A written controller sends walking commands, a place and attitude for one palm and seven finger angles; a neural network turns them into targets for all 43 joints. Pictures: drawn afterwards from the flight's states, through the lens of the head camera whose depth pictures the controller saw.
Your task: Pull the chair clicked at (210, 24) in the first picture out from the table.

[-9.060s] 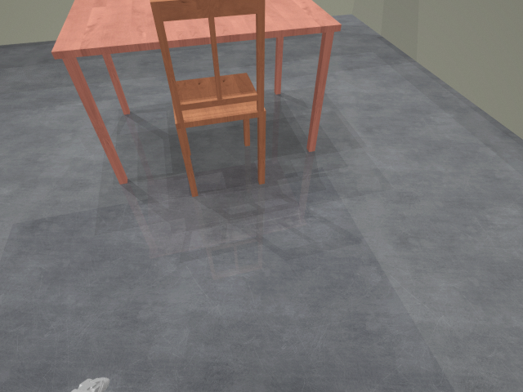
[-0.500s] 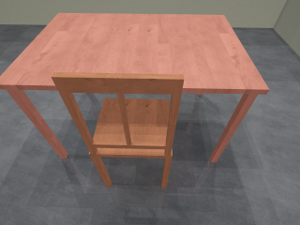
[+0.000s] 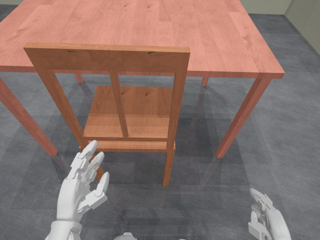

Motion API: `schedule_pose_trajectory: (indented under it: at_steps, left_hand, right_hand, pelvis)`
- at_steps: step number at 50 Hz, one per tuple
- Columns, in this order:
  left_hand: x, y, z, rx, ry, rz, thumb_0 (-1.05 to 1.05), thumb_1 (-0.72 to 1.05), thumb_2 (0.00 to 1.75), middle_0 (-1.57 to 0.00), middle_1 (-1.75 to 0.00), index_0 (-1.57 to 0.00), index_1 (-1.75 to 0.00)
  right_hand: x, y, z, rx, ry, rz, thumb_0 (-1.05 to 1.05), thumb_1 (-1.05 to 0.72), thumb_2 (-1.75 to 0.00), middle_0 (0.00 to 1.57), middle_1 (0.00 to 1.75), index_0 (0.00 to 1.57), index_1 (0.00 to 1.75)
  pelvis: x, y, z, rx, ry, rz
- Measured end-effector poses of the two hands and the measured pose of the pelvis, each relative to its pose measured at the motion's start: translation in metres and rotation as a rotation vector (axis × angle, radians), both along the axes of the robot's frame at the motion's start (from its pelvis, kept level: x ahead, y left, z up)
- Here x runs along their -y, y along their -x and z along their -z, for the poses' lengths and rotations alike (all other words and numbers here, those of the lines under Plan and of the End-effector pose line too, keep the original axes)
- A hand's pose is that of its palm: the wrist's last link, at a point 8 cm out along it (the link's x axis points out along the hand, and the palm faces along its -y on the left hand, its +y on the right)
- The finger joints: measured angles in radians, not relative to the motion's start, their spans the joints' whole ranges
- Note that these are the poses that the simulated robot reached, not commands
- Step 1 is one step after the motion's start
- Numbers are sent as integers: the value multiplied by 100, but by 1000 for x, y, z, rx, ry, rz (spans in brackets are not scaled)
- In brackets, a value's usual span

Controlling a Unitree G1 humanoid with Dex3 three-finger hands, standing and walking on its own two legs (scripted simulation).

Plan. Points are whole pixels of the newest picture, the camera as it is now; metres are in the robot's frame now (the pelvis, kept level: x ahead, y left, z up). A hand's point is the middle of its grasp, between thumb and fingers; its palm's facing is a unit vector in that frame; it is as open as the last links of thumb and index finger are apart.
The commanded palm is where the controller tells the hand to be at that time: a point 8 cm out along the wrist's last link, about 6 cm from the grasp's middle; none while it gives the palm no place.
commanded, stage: raise the hand toward the chair's back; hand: left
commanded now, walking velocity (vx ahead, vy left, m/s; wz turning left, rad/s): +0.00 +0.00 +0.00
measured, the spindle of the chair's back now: (120, 108) +0.50 +0.15 -0.01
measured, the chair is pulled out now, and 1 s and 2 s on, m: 0.00 0.00 0.00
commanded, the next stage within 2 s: aim the fingers beside a spindle in 1.74 s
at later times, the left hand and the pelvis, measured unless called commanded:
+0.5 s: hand (80, 215) +0.19 +0.19 -0.01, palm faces +0.02 -1.00 -0.03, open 13.1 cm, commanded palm +0.15 +0.24 +0.01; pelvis -0.04 +0.01 -0.05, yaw +0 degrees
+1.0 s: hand (58, 204) +0.20 +0.23 +0.02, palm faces +0.09 -0.99 -0.05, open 16.7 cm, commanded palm +0.17 +0.28 +0.02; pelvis -0.03 +0.03 -0.04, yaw +1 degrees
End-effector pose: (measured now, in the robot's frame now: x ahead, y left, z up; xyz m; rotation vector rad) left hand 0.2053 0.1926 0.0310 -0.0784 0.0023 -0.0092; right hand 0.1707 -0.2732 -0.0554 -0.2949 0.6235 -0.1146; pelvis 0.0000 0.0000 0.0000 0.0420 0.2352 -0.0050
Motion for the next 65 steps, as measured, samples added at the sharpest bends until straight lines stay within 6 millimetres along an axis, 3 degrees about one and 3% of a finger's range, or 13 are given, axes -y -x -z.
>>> schedule_pose_trajectory:
  at_steps: [6, 10, 15, 20, 24, 29, 32, 38, 46, 52, 55, 62, 65]
  left_hand:
    - [-27, 65, 50, -168, -98, -53, 1, 55, 74, -17, -24, -17, -24]
    - [-55, 89, 45, -148, -131, -182, 1, 45, 70, -16, -23, -16, -23]
    - [-46, 66, 16, 96, -124, -94, 1, 33, 65, -14, -21, -13, -21]
    - [-27, 36, 38, -53, -92, 96, 0, 22, 60, -13, -19, -12, -19]
    - [-42, 37, 42, -195, -99, 21, 0, 12, 56, -13, -18, -12, -17]
    - [-70, 51, 7, -37, -142, -155, 0, 1, 51, -11, -16, -11, -16]
    - [-70, 53, 6, 35, -137, -134, 0, -6, 48, -10, -15, -10, -14]
    - [-55, 48, 40, -98, -113, 24, 0, -20, 42, -9, -13, -8, -12]
    - [-93, 35, 1, 32, -144, -151, -1, -38, 34, -8, -10, -7, -10]
    - [-87, 27, 21, -94, -120, -41, -1, -46, 31, -6, -8, -6, -8]
    - [-86, 22, 25, -137, -122, -3, -1, -48, 30, -6, -8, -6, -8]
    - [-115, 6, -6, 19, -154, -131, -1, -49, 30, -7, -8, -6, -8]
    - [-115, 0, 0, -12, -142, -100, -1, -49, 30, -6, -8, -5, -8]
  right_hand:
    - [-25, -48, 17, 95, -34, -97, 1, -91, -90, 20, 30, 20, 29]
    - [-54, -58, 42, 100, -66, -172, 1, -91, -90, 20, 30, 20, 29]
    - [-82, -35, 78, 41, -110, -212, 1, -90, -90, 20, 30, 20, 30]
    - [-83, 12, 95, -75, -150, -91, 1, -90, -89, 20, 30, 21, 30]
    - [-68, 49, 90, -138, -134, 10, 1, -90, -89, 21, 30, 21, 30]
    - [-49, 72, 78, -153, -68, 22, 2, -90, -90, 20, 30, 20, 30]
    - [-41, 72, 75, -137, -27, 6, 2, -90, -90, 20, 30, 20, 30]
    - [-42, 54, 62, -59, 14, 10, 2, -90, -90, 20, 30, 20, 30]
    - [-73, 22, 48, -8, -31, -65, 1, -90, -90, 20, 30, 20, 30]
    - [-89, 7, 45, -2, -53, -105, 1, -90, -90, 20, 30, 21, 30]
    - [-90, 4, 43, -8, -44, -103, 1, -90, -89, 20, 30, 21, 30]
    - [-82, 4, 47, -55, -27, -102, 1, -90, -89, 20, 30, 21, 30]
    - [-77, 7, 50, -72, -27, -89, 1, -90, -89, 20, 30, 21, 30]
  pelvis:
    - [3, 9, 35, -24, 4, -8]
    - [3, 18, 50, -43, 31, -35]
    - [0, 31, 62, -60, 63, -56]
    - [-3, 40, 60, -68, 59, -35]
    - [-7, 40, 50, -54, 54, -18]
    - [-12, 41, 43, -43, 62, -19]
    - [-16, 45, 46, -48, 70, -25]
    - [-22, 48, 49, -51, 79, -25]
    - [-27, 38, 38, -39, 93, -35]
    - [-31, 31, 34, -42, 99, -43]
    - [-32, 26, 32, -43, 99, -41]
    - [-31, 18, 30, -48, 98, -42]
    - [-32, 17, 30, -51, 98, -44]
